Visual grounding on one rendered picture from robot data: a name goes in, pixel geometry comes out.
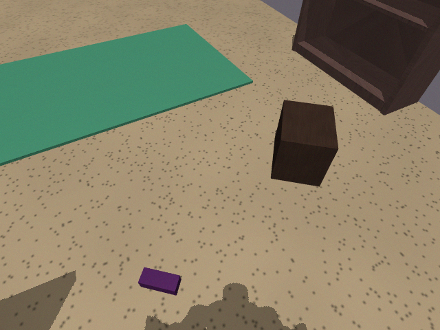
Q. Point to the bookshelf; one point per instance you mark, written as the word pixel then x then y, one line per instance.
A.
pixel 385 51

